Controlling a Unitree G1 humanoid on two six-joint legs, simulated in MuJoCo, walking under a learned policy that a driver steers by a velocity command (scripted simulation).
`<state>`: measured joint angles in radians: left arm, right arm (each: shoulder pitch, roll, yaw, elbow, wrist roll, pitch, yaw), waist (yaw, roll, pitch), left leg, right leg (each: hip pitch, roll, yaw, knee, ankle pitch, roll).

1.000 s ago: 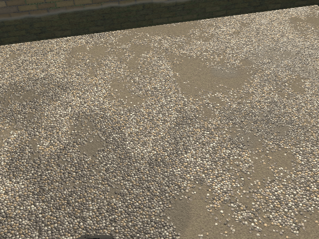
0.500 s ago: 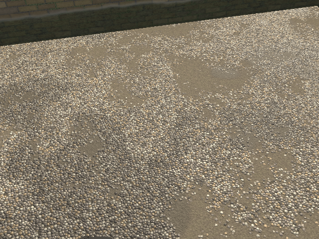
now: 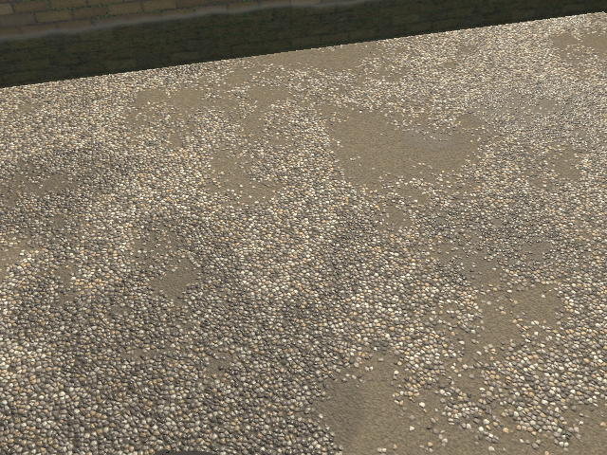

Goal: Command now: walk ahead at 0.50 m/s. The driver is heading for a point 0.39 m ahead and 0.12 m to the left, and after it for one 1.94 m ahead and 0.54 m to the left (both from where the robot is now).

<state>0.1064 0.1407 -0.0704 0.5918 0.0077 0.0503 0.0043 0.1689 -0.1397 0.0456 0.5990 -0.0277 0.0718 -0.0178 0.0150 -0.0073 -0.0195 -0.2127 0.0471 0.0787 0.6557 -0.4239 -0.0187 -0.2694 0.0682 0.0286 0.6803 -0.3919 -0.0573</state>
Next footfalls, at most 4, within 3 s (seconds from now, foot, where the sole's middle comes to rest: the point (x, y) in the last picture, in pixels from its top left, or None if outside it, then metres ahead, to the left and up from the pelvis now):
none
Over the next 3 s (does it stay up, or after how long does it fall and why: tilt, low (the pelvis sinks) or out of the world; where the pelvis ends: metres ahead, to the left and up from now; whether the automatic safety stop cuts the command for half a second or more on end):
stays up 0.00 0.00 0.00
